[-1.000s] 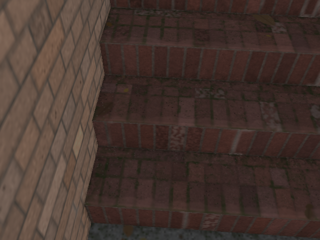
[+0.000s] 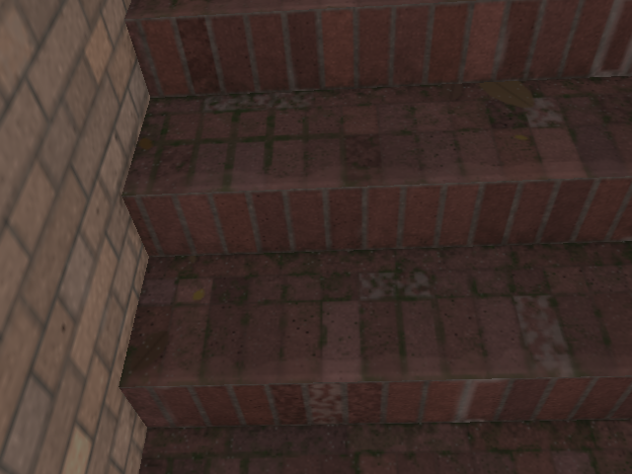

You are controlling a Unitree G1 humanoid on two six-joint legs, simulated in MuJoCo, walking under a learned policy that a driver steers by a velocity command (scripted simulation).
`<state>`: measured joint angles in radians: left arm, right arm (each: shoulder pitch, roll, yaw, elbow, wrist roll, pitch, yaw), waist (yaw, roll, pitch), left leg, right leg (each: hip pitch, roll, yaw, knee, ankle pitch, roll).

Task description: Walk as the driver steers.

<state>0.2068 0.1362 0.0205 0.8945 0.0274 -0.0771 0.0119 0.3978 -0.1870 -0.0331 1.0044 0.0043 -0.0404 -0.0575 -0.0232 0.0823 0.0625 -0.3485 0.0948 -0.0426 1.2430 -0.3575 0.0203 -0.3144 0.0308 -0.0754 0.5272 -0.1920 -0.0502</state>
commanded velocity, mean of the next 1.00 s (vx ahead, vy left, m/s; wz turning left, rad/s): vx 0.14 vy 0.00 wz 0.00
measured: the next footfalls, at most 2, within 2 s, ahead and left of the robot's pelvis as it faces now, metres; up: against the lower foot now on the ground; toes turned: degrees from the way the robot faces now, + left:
left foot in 0.26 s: +0.08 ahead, +0.05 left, +0.00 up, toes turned +1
left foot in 1.22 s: +0.37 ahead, +0.10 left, +0.17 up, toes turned +7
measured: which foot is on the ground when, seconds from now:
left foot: up 0.00-0.24, down 0.26-0.76, up 0.78-1.00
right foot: down 0.00-1.00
